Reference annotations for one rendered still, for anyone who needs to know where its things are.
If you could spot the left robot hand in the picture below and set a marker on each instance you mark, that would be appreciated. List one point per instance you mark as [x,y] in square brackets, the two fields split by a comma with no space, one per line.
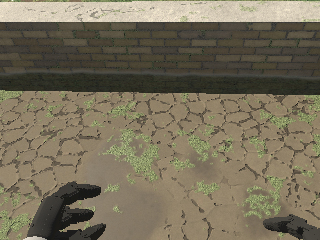
[54,215]

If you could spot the right robot hand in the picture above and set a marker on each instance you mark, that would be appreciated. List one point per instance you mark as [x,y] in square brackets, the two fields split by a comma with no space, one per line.
[294,225]

